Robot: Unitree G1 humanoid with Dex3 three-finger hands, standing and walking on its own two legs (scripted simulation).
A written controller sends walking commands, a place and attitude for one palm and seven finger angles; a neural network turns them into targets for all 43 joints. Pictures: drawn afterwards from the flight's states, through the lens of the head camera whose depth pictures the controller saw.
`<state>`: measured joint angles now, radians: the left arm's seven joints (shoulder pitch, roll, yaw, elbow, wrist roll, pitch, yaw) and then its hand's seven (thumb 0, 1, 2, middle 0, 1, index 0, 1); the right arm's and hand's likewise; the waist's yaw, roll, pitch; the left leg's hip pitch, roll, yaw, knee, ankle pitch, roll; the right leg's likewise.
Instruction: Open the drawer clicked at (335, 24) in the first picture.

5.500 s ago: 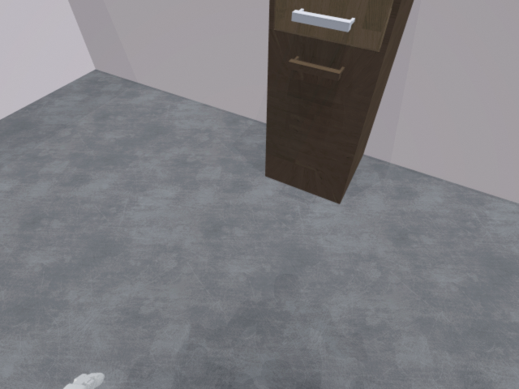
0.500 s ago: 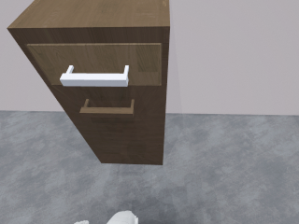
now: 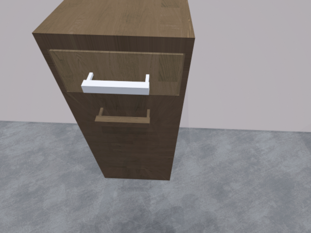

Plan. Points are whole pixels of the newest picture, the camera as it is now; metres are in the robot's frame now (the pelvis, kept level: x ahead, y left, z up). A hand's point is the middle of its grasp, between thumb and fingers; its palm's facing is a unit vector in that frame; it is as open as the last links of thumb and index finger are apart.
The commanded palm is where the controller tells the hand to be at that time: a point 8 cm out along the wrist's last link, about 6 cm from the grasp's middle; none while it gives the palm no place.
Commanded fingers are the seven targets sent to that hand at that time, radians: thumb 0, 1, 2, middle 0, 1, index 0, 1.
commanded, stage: come to a stop and stand still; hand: left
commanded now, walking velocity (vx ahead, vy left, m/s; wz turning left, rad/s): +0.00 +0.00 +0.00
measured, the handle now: (117, 82) +0.51 +0.16 +0.10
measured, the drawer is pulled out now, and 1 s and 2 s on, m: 0.00 0.00 0.00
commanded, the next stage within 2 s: look again from close up in 0.98 s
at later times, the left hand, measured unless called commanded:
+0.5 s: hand out of the picture -0.03 +0.12 -0.17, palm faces +0.05 -0.98 -0.17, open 7.3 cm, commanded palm none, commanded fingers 0.00 0.90 0.90 -0.20 -0.30 -0.20 -0.30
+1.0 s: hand out of the picture -0.03 +0.10 -0.17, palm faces +0.08 -0.98 -0.17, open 7.3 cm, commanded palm none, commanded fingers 0.00 0.90 0.90 -0.20 -0.30 -0.20 -0.30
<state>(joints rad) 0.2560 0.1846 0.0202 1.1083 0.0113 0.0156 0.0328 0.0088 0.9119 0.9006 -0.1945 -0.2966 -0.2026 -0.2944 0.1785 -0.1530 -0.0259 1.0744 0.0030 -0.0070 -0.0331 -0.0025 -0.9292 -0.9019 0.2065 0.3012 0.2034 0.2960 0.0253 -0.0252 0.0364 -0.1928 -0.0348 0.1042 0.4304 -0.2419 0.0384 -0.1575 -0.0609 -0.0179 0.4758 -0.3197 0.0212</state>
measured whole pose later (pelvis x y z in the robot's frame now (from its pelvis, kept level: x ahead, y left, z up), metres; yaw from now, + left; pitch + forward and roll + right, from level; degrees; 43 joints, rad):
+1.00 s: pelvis +0.00 -0.05 +0.00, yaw +1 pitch -1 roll +1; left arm 0.33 0.10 0.00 1.15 0.00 -0.02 0.04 0.01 0.91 0.90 -0.20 -0.30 -0.20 -0.29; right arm 0.28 -0.13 -0.01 1.17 0.00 -0.01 -0.04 0.01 -0.92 -0.90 0.20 0.30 0.20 0.30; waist 0.01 0.00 0.02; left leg -0.16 0.05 0.06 0.38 -0.21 -0.04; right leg -0.10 0.03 -0.06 0.40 -0.29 -0.05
